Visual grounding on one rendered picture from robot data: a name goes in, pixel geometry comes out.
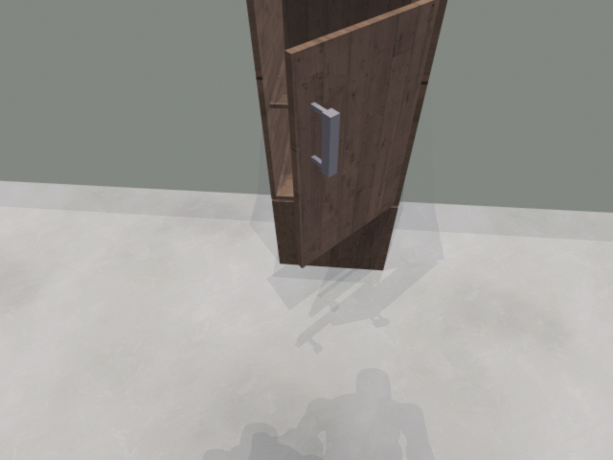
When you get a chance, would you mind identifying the handle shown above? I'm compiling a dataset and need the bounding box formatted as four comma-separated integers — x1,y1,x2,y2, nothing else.
310,103,340,177

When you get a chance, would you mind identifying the cupboard door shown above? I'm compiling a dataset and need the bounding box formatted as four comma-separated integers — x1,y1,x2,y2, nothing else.
284,0,440,268

